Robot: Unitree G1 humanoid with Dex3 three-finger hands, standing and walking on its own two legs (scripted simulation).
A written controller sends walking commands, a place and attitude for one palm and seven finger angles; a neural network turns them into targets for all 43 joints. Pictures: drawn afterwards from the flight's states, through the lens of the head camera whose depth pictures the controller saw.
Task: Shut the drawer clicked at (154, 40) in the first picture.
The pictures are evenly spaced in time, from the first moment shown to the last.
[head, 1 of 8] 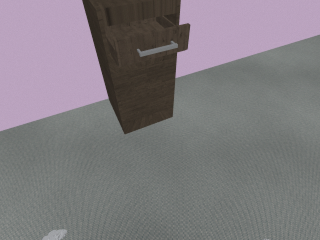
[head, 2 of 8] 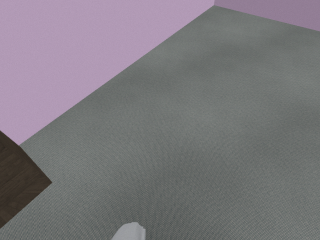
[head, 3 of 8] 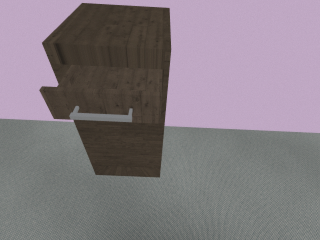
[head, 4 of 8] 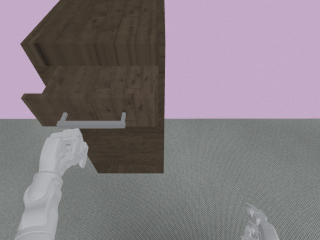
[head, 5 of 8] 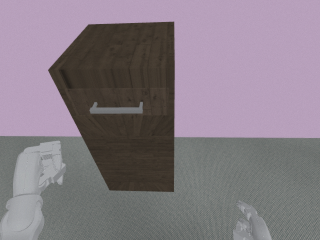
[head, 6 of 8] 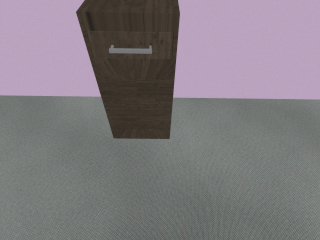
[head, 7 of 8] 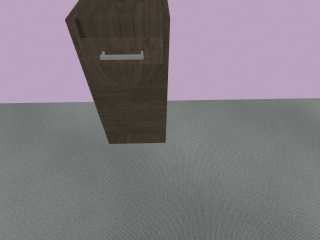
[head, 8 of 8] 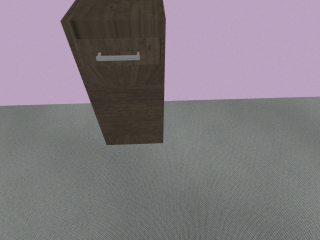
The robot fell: no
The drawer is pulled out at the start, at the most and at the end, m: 0.15 0.15 0.00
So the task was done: yes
